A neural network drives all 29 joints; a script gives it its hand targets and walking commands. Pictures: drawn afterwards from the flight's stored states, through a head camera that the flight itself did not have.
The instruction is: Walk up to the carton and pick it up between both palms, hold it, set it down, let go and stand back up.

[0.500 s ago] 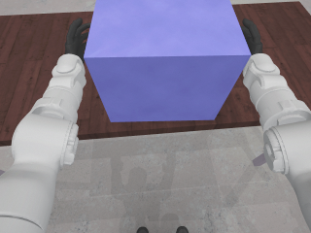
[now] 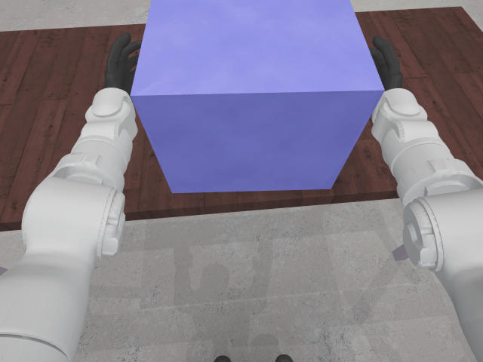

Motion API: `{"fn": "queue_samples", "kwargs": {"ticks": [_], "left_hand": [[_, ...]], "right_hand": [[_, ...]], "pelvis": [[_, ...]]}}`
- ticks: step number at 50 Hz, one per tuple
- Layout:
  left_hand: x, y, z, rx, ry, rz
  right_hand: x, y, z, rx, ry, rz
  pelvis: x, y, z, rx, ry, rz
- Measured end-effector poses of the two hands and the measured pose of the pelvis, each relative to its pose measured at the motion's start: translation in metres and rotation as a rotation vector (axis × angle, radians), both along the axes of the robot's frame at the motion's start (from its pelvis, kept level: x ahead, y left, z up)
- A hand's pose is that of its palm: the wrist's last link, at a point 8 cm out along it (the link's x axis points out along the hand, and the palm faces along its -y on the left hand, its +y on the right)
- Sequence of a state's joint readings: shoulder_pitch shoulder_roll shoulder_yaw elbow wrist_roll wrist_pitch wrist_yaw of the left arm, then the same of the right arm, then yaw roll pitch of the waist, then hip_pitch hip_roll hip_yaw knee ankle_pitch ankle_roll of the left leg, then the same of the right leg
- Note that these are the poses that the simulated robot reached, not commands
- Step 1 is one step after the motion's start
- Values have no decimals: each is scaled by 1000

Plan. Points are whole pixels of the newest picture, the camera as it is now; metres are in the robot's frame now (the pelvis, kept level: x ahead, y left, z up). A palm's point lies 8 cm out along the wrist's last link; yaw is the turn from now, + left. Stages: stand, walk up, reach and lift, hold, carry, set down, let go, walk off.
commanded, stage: reach and lift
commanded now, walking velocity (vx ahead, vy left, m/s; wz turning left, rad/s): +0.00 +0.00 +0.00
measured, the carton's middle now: (249, 86) +0.57 +0.02 +0.08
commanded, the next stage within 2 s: none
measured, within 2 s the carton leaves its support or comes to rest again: leaves its support in 1.82 s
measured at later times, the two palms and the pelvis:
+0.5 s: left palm (126, 89) +0.52 +0.22 +0.11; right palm (377, 94) +0.51 -0.18 +0.12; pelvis +0.03 +0.01 +0.01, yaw +0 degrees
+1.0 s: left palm (127, 90) +0.52 +0.22 +0.12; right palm (377, 94) +0.51 -0.18 +0.12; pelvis +0.05 +0.00 +0.01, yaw +1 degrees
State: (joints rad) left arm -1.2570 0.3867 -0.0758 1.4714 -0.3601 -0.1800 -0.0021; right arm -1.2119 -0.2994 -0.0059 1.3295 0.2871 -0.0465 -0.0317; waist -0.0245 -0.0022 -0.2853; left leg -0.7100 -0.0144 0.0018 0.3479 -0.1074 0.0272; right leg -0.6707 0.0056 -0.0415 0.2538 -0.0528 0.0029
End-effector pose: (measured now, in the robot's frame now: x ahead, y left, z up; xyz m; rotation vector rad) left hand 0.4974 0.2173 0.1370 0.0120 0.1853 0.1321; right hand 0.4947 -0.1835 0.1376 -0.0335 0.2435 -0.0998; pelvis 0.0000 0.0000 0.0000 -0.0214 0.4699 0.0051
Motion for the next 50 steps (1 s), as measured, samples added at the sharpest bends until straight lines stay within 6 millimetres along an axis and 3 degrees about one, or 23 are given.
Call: {"fn": "queue_samples", "kwargs": {"ticks": [10, 18, 33, 50], "left_hand": [[15, 2, -14, 35, 93, -36], [24, 5, -23, 27, 75, -72], [24, 3, -22, 21, 94, -48], [23, 2, -22, 11, 103, -32]], "right_hand": [[7, -2, -3, 13, 56, 22], [14, 1, -14, 31, 32, 0], [15, 0, -18, 55, 23, -3], [14, 1, -18, 27, 37, -3]], "pelvis": [[4, 2, 3, 7, 30, -6], [21, 4, 5, 17, 66, -6], [45, 4, 10, 18, -28, -7], [50, 1, 12, 19, -84, 2]]}}
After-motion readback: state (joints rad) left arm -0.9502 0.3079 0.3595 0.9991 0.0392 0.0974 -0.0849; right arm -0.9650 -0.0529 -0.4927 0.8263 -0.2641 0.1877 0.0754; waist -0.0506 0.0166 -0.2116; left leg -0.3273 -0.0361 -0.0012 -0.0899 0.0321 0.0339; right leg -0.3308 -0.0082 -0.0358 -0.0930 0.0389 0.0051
